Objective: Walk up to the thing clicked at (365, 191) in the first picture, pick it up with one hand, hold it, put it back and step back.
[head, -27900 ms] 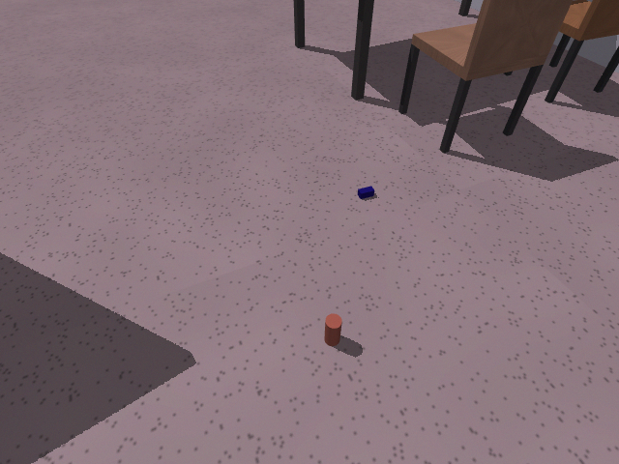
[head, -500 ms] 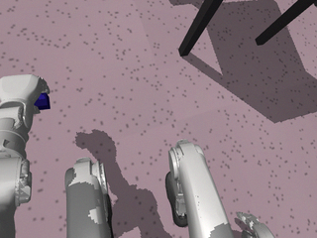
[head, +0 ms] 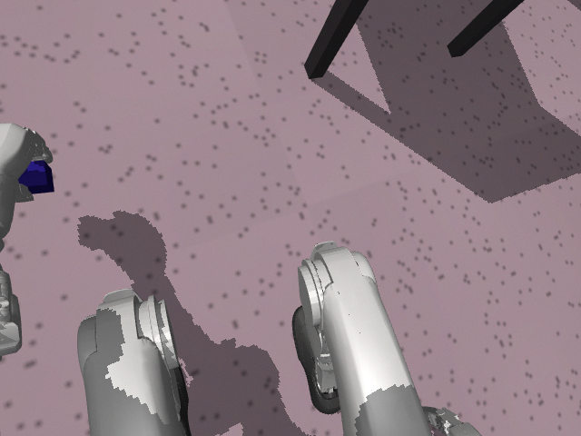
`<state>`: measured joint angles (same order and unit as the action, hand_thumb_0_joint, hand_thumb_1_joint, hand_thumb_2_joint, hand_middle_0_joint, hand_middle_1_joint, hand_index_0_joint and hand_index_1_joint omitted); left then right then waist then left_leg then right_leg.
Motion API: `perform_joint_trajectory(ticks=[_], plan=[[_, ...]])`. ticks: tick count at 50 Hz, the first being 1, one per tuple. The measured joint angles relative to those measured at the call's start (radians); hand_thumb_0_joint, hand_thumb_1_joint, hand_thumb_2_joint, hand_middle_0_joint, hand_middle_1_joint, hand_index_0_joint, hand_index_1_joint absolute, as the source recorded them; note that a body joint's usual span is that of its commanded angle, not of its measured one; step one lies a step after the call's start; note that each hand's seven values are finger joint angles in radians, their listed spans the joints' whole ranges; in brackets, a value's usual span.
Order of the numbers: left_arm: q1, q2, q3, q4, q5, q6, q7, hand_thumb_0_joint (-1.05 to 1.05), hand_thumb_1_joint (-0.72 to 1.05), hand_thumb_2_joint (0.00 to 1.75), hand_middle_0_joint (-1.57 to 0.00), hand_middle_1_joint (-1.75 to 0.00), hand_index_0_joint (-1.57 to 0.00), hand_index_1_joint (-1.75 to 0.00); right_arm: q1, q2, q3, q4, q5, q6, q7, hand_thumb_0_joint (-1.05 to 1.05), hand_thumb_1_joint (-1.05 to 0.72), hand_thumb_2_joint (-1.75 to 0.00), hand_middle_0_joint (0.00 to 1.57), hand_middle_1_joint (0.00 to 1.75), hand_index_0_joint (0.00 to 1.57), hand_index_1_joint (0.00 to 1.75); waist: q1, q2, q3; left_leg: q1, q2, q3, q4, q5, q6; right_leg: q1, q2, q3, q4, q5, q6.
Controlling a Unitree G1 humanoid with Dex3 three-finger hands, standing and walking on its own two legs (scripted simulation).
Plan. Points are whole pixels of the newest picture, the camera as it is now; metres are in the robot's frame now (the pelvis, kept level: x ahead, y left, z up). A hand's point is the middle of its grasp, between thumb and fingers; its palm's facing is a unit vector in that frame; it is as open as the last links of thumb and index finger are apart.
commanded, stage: crouch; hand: left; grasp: from above
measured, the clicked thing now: (19, 179) +0.50 +0.29 -0.20
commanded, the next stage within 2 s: lower in 0.16 s
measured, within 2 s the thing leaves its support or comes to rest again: rests again in 1.62 s
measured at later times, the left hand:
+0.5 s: hand (19, 189) +0.49 +0.29 -0.20, palm faces -0.48 -0.06 -0.88, open 6.5 cm
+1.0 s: hand (34, 193) +0.50 +0.29 -0.25, palm faces -0.46 -0.09 -0.88, open 6.5 cm
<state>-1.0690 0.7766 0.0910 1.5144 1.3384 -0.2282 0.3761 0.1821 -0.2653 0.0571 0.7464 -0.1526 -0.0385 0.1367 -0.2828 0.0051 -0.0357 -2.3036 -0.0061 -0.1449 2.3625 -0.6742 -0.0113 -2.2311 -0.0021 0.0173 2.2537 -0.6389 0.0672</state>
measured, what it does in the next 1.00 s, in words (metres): stands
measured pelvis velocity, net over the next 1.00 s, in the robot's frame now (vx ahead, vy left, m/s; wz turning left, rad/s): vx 0.01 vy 0.01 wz -0.08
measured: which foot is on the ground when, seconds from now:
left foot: down 0.00-1.00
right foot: down 0.00-1.00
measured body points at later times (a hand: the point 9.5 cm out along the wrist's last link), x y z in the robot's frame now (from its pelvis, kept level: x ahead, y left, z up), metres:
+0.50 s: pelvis +0.00 +0.00 -0.02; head +0.26 +0.09 +0.34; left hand +0.51 +0.29 -0.15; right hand +0.04 -0.28 -0.10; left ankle +0.08 +0.13 -0.31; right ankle +0.11 -0.15 -0.31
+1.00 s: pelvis +0.01 +0.01 -0.04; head +0.28 +0.10 +0.30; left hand +0.52 +0.29 -0.20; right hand +0.02 -0.26 -0.11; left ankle +0.08 +0.13 -0.31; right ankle +0.11 -0.15 -0.31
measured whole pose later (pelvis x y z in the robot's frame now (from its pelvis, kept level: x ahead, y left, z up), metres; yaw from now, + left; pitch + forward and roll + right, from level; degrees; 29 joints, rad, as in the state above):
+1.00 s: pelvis +0.01 +0.01 -0.04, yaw -4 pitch +31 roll -13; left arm -1.10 0.96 0.17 1.67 1.40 -0.25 0.49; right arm 0.16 -0.29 0.18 0.69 -0.24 -0.09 0.18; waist -0.37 -0.07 0.08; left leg -2.39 -0.01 -0.22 2.53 -0.71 0.00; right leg -2.28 0.03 -0.03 2.37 -0.65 0.07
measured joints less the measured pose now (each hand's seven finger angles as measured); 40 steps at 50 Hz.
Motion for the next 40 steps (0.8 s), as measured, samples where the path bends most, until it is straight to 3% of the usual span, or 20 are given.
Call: perform_joint_trajectory(ticks=[18,31,40], plan=[[0.006,0.026,-0.005,-0.024,-0.010,0.005,-0.021,0.01,0.51,0.00,-1.07,-0.05,-1.09,-0.03,-0.012,-0.010,0.024,-0.032,-0.006,0.000,0.014,0.00,-0.91,-0.90,0.20,0.30,0.20,0.30,-0.003,-0.015,0.024,-0.024,-0.009,-0.013,0.044,-0.021,0.004,-0.009,-0.003,-0.008,0.032,-0.022,-0.001],[-0.022,0.101,0.035,0.070,0.043,-0.041,0.045,0.01,0.51,0.00,-1.08,-0.04,-1.10,-0.02,-0.016,-0.032,0.059,-0.046,-0.042,-0.011,0.027,0.00,-0.91,-0.90,0.20,0.30,0.20,0.30,-0.042,-0.042,0.073,-0.061,-0.013,-0.039,0.107,-0.013,0.001,-0.038,0.011,-0.023,0.078,-0.009,0.001],[-0.028,0.139,0.050,0.113,0.056,-0.034,0.094,0.01,0.51,0.00,-1.08,-0.04,-1.10,-0.02,-0.013,-0.029,0.091,-0.042,-0.063,-0.032,0.033,0.00,-0.91,-0.90,0.20,0.30,0.20,0.30,-0.059,-0.049,0.094,-0.084,-0.009,-0.054,0.143,-0.021,0.005,-0.056,0.022,-0.032,0.099,-0.007,0.004]])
